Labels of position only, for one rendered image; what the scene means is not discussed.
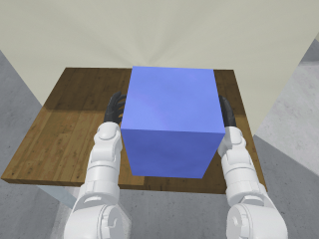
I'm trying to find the robot left forearm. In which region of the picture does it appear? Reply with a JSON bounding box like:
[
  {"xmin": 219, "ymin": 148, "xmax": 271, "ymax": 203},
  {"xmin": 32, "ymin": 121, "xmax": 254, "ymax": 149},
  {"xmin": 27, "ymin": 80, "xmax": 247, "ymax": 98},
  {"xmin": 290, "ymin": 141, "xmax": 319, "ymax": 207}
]
[{"xmin": 64, "ymin": 121, "xmax": 123, "ymax": 239}]

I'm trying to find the left robot upper arm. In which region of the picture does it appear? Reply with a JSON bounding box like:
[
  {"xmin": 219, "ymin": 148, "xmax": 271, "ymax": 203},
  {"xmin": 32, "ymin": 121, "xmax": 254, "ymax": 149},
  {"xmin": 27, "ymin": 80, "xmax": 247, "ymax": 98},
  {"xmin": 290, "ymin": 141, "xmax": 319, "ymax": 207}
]
[{"xmin": 64, "ymin": 204, "xmax": 125, "ymax": 239}]

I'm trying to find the robot left hand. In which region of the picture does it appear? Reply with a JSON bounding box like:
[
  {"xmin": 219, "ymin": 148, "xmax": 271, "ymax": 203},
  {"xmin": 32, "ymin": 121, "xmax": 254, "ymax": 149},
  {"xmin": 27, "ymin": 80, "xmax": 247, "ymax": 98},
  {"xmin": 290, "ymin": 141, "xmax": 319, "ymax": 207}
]
[{"xmin": 103, "ymin": 91, "xmax": 127, "ymax": 124}]

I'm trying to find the robot right hand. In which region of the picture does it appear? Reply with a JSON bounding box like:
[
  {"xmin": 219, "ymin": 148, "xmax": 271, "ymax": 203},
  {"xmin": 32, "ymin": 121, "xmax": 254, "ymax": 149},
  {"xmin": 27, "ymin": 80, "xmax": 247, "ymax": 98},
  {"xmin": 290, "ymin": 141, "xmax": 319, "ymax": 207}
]
[{"xmin": 218, "ymin": 95, "xmax": 237, "ymax": 127}]

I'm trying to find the table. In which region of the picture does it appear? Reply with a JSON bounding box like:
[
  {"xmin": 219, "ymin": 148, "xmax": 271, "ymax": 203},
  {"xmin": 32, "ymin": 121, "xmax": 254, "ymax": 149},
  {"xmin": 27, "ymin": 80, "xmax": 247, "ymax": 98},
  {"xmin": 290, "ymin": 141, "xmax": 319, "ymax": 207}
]
[{"xmin": 0, "ymin": 67, "xmax": 268, "ymax": 209}]

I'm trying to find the robot right forearm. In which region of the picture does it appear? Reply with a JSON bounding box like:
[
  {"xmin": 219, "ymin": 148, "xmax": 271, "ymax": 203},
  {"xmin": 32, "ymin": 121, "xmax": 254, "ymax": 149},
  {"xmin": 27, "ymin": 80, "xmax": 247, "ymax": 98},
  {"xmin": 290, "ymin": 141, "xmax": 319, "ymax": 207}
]
[{"xmin": 217, "ymin": 126, "xmax": 288, "ymax": 239}]

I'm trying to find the right robot upper arm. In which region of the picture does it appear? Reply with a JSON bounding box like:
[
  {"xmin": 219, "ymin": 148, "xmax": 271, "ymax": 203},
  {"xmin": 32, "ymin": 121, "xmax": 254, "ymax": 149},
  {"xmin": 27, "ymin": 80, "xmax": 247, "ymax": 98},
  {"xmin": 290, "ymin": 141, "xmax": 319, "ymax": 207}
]
[{"xmin": 225, "ymin": 203, "xmax": 288, "ymax": 239}]

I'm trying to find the carton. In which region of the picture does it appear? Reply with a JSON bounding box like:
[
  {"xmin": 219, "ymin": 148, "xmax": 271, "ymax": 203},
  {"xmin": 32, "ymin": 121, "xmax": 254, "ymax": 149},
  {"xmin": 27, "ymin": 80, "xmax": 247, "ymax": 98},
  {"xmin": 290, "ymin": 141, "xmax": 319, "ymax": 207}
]
[{"xmin": 121, "ymin": 66, "xmax": 226, "ymax": 179}]

